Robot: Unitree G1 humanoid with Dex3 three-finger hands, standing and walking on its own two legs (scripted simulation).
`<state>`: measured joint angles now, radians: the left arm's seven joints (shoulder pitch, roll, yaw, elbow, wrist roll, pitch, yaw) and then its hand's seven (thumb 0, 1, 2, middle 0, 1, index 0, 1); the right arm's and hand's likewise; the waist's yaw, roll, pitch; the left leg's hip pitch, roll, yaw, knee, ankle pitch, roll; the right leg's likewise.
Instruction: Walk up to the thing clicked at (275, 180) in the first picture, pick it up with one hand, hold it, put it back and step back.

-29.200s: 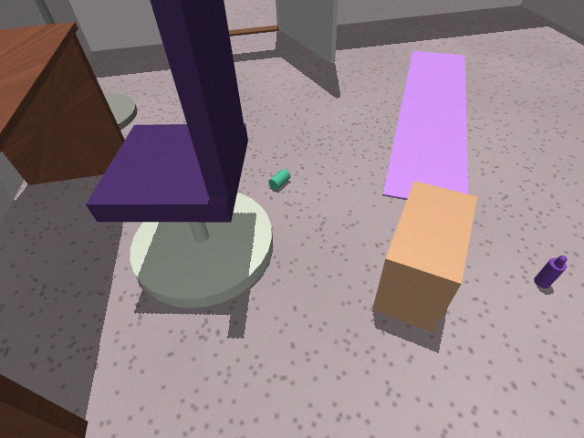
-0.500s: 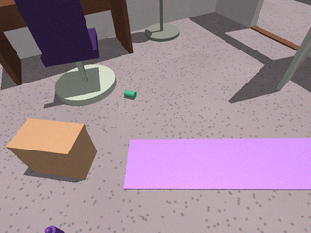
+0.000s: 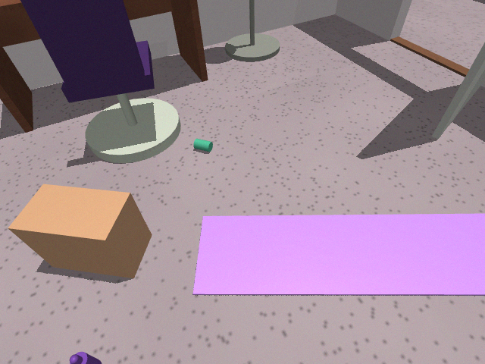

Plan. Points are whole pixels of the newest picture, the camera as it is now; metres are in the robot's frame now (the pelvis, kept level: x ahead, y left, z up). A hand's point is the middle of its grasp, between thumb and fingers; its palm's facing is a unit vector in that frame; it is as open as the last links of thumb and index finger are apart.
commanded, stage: stand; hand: left
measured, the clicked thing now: (203, 145) +1.48 +0.31 -0.75
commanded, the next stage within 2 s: walk up in 0.80 s
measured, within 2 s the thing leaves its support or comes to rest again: neither
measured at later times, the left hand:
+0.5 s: hand out of the picture +0.07 +0.26 -0.16, palm faces -0.03 -0.94 -0.35, open 7.4 cm
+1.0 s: hand out of the picture +0.07 +0.30 -0.15, palm faces +0.06 -0.93 -0.36, open 7.4 cm
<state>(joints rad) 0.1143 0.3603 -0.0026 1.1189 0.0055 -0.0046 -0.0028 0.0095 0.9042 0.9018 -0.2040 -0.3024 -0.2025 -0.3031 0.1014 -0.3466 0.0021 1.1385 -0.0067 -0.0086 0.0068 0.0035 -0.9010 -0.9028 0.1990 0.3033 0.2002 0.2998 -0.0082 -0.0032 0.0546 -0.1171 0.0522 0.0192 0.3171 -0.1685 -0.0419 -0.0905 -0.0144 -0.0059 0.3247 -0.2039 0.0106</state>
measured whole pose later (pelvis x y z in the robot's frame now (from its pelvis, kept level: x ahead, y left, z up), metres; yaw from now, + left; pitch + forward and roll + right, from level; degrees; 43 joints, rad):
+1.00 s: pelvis +0.03 +0.02 -0.01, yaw +3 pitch -2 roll -1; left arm 0.21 0.39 0.07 1.02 0.04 -0.06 -0.05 0.01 0.90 0.90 -0.21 -0.30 -0.21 -0.30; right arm 0.20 -0.42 -0.08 1.07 -0.03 -0.01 0.06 0.01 -0.90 -0.90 0.20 0.30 0.20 0.30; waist 0.03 0.03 0.03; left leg -0.33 0.04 -0.01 0.74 -0.45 0.02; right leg -0.07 -0.03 -0.04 0.39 -0.29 -0.02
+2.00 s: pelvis +0.45 +0.06 -0.01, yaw +3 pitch -3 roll -2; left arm 0.26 0.40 0.06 0.86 0.02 -0.07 -0.06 0.01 0.90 0.90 -0.21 -0.30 -0.21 -0.30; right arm 0.25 -0.43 -0.07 0.86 -0.02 -0.05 0.07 0.00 -0.90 -0.90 0.20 0.30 0.20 0.30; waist 0.02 0.04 0.09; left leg -0.52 0.11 0.00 0.74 -0.19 -0.02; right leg -0.10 0.02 -0.12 0.44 -0.36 -0.05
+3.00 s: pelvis +0.83 +0.02 +0.00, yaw +4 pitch -3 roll -2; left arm 0.34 0.39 0.05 0.83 0.01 -0.08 -0.03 0.01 0.90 0.90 -0.21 -0.30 -0.21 -0.30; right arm 0.27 -0.41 -0.06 0.88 -0.02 -0.02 0.07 0.00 -0.90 -0.90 0.20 0.30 0.20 0.30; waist 0.03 0.04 0.10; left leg -0.50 0.05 -0.03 0.71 -0.17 0.01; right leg -0.07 0.02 -0.14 0.44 -0.32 -0.04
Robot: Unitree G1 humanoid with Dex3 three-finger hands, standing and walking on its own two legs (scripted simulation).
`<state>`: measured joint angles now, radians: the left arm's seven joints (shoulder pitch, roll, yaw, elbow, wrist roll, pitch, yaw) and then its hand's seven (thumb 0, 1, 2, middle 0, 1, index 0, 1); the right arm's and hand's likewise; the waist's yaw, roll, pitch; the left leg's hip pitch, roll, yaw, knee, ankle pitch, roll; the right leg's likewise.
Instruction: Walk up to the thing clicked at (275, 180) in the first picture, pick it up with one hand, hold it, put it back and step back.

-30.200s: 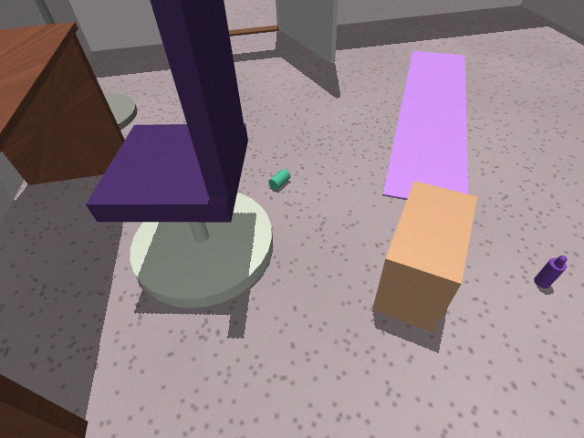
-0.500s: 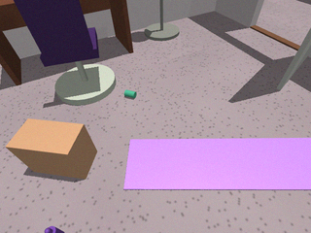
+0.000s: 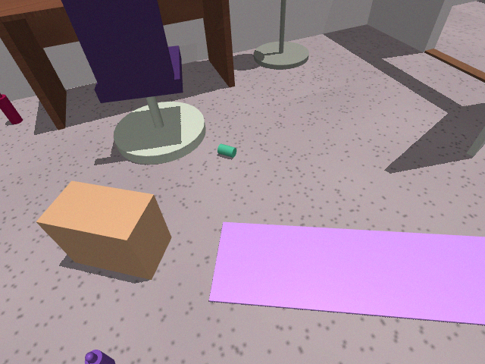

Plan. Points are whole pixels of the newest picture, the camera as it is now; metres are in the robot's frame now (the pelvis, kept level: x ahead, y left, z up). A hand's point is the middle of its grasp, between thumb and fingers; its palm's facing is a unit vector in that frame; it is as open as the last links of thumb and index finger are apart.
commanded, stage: walk up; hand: left
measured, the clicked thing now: (227, 150) +1.47 +0.23 -0.74
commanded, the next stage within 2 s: none
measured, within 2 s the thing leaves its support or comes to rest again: neither
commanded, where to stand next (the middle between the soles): +1.07 +0.00 m, yaw +1 degrees
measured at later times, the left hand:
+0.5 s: hand (118, 299) +0.29 +0.32 -0.15, palm faces -0.10 -0.94 -0.32, open 7.4 cm
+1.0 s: hand (156, 217) +0.50 +0.29 -0.14, palm faces +0.00 -0.94 -0.35, open 7.4 cm
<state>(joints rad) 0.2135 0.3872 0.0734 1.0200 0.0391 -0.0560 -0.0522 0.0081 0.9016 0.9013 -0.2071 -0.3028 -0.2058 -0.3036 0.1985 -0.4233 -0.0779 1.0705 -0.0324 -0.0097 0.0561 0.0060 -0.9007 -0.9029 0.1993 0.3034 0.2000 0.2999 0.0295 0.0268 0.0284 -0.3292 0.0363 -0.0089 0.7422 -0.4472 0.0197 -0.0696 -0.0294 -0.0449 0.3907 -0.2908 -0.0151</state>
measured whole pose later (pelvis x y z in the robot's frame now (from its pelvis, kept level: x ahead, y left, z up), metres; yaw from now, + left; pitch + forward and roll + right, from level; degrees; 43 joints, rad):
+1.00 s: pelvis +0.43 +0.02 +0.00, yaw +1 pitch -3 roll -2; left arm 0.26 0.40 0.06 0.86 0.02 -0.07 -0.06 0.01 0.90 0.90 -0.21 -0.30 -0.21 -0.30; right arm 0.25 -0.43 -0.07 0.86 -0.02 -0.05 0.07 0.00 -0.90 -0.90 0.20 0.30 0.20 0.30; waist 0.02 0.04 0.09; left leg -0.52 0.11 0.00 0.74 -0.19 -0.02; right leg -0.10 0.02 -0.12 0.44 -0.36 -0.05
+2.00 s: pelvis +0.80 -0.03 +0.01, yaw +1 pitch -3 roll -2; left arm 0.34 0.39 0.05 0.83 0.01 -0.08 -0.03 0.01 0.90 0.90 -0.21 -0.30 -0.21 -0.30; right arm 0.27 -0.41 -0.06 0.88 -0.02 -0.02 0.07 0.00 -0.90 -0.90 0.20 0.30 0.20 0.30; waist 0.03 0.04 0.10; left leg -0.50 0.05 -0.03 0.71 -0.17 0.01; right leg -0.07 0.02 -0.14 0.44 -0.32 -0.04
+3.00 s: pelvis +1.01 -0.01 -0.01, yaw +2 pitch -3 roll +1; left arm 0.20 0.39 0.02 0.92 0.00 -0.01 0.00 0.01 0.90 0.90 -0.21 -0.30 -0.20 -0.30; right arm 0.25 -0.38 -0.03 0.99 -0.02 -0.01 0.02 0.00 -0.90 -0.90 0.20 0.30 0.20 0.30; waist 0.01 -0.03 0.07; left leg -0.29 0.01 0.00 0.61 -0.27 -0.02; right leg -0.32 -0.07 -0.05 0.65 -0.32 0.00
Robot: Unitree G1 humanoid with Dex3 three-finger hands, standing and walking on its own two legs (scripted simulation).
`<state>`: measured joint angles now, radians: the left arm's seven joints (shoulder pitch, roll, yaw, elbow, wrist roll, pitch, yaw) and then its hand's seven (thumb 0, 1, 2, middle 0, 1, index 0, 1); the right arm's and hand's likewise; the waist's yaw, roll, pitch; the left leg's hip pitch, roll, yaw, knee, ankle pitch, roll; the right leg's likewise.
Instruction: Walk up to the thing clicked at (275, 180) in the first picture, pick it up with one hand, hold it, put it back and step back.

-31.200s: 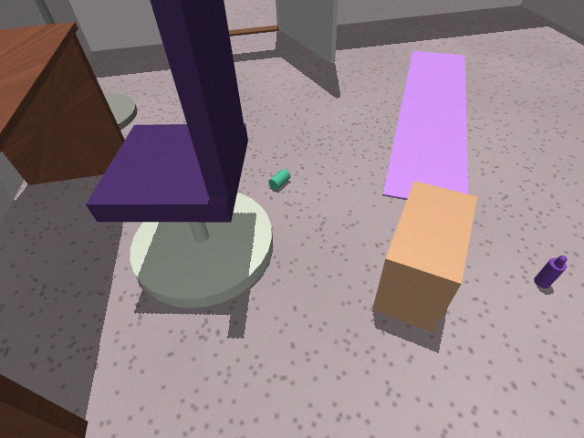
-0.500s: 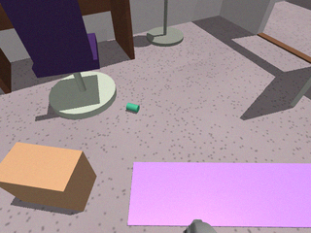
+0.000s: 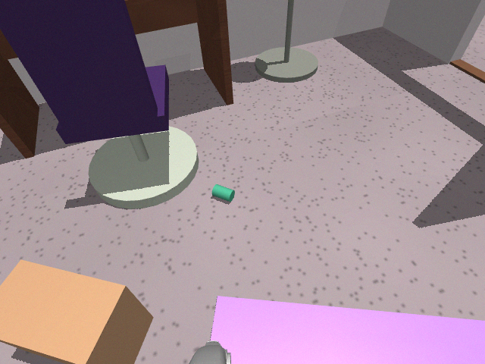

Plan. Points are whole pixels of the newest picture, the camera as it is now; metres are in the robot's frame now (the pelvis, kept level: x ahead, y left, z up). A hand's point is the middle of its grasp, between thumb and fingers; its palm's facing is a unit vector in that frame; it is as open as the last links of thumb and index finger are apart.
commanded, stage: walk up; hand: left
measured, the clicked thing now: (223, 192) +1.04 +0.20 -0.74
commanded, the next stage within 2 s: none
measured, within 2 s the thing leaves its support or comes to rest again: neither
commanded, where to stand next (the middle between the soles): +0.64 -0.02 m, yaw +1 degrees
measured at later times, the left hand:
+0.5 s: hand (126, 309) +0.25 +0.28 -0.13, palm faces -0.09 -0.93 -0.37, open 7.4 cm
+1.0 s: hand (173, 236) +0.42 +0.22 -0.13, palm faces +0.00 -0.92 -0.38, open 7.4 cm
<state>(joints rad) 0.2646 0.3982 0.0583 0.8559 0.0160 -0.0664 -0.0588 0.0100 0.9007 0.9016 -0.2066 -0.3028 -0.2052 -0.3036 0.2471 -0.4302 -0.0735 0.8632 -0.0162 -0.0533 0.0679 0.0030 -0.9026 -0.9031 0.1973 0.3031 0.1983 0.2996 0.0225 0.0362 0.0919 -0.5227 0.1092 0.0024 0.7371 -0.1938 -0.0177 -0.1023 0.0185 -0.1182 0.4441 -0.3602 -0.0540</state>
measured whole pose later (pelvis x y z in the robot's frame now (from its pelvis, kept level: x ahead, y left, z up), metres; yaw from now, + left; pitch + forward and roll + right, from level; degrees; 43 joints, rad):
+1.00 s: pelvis +0.37 -0.06 +0.01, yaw +1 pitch -3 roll -2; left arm 0.34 0.39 0.05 0.83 0.01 -0.08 -0.03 0.01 0.90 0.90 -0.21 -0.30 -0.21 -0.30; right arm 0.27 -0.41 -0.06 0.88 -0.02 -0.02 0.07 0.00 -0.90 -0.90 0.20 0.30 0.20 0.30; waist 0.03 0.04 0.10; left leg -0.50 0.05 -0.03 0.71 -0.17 0.01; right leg -0.07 0.02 -0.14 0.44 -0.32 -0.04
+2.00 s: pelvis +0.58 -0.04 -0.01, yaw +2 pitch -3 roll +1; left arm 0.20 0.39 0.02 0.92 0.00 -0.01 0.00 0.01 0.90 0.90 -0.21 -0.30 -0.20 -0.30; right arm 0.25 -0.38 -0.03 0.99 -0.02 -0.01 0.02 0.00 -0.90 -0.90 0.20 0.30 0.20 0.30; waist 0.01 -0.03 0.07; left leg -0.29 0.01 0.00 0.61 -0.27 -0.02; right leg -0.32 -0.07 -0.05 0.65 -0.32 0.00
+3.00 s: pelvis +0.61 -0.04 +0.01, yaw +1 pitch -3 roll +0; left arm 0.07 0.34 0.01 1.15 0.01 -0.01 -0.01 0.01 0.90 0.90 -0.20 -0.30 -0.20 -0.30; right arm 0.11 -0.35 0.00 1.17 -0.01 0.00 0.01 0.00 -0.90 -0.90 0.20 0.30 0.20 0.30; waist -0.02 0.00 0.06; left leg -0.12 0.03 0.01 0.34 -0.18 -0.03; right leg -0.13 -0.04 -0.04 0.34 -0.16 0.02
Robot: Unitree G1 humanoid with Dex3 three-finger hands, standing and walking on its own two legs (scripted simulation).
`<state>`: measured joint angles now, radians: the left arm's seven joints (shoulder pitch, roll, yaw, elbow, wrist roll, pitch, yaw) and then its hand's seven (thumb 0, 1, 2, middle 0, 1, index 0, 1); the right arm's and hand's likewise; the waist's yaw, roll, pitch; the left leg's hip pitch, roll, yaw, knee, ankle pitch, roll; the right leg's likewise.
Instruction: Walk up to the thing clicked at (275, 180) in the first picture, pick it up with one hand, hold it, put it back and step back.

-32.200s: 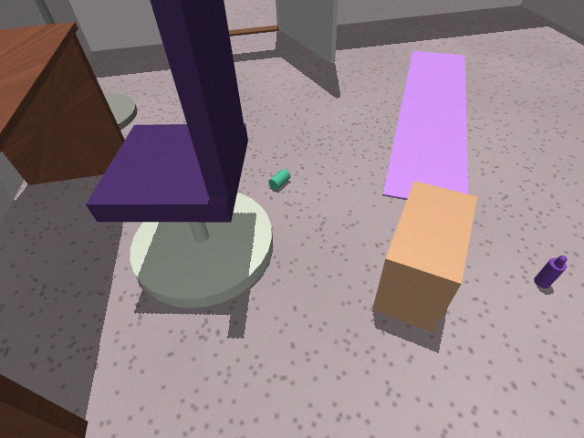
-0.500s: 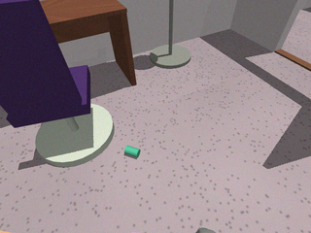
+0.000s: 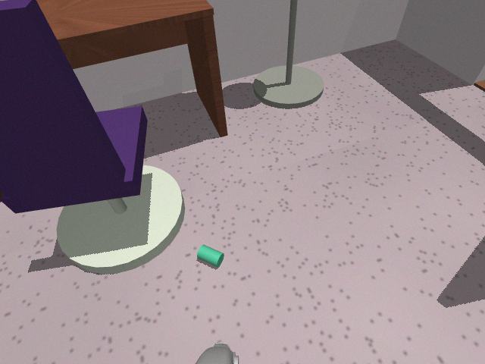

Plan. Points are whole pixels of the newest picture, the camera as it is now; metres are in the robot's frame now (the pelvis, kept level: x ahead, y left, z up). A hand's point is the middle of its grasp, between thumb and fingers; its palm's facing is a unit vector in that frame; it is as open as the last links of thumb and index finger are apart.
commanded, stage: walk up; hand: left
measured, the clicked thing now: (210, 255) +0.67 +0.25 -0.75
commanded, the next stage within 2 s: none
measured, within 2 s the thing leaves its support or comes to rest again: neither
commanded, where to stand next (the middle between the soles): +0.26 +0.03 m, yaw +0 degrees
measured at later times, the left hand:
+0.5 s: hand (118, 343) +0.19 +0.29 -0.14, palm faces -0.08 -0.91 -0.40, open 7.4 cm
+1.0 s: hand (138, 296) +0.29 +0.28 -0.16, palm faces +0.02 -0.93 -0.37, open 7.4 cm
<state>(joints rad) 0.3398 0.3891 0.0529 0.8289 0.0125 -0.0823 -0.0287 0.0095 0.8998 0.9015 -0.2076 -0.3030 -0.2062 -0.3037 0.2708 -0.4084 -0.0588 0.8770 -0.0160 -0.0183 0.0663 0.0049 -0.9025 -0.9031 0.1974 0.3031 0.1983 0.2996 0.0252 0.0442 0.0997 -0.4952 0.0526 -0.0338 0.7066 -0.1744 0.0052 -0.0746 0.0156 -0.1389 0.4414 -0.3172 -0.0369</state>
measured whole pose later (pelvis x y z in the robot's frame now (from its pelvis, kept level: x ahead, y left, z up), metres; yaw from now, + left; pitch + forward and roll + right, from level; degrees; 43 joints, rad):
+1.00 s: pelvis +0.21 +0.02 -0.02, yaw +1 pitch -3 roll +1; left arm 0.20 0.39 0.02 0.92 0.00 -0.01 0.00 0.01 0.90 0.90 -0.21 -0.30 -0.20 -0.30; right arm 0.25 -0.38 -0.03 0.99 -0.02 -0.01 0.02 0.00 -0.90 -0.90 0.20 0.30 0.20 0.30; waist 0.01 -0.03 0.07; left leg -0.29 0.01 0.00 0.61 -0.27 -0.02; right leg -0.32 -0.07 -0.05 0.65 -0.32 0.00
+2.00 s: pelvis +0.24 +0.02 +0.00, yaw +1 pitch -3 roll +0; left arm 0.07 0.34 0.01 1.15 0.01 -0.01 -0.01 0.01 0.90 0.90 -0.20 -0.30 -0.20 -0.30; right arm 0.11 -0.35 0.00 1.17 -0.01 0.00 0.01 0.00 -0.90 -0.90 0.20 0.30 0.20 0.30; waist -0.02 0.00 0.06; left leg -0.12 0.03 0.01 0.34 -0.18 -0.03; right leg -0.13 -0.04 -0.04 0.34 -0.16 0.02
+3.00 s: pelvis +0.24 +0.00 +0.00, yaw +0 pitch -2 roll +0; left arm 0.11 0.36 0.00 1.13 0.01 -0.01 -0.01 0.01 0.90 0.90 -0.20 -0.30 -0.20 -0.30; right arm 0.11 -0.35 0.00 1.14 -0.01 0.00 0.01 0.00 -0.90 -0.90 0.20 0.30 0.20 0.30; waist -0.01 0.00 0.06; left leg -0.12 0.06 0.00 0.32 -0.18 -0.05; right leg -0.14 -0.02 -0.04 0.33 -0.17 0.00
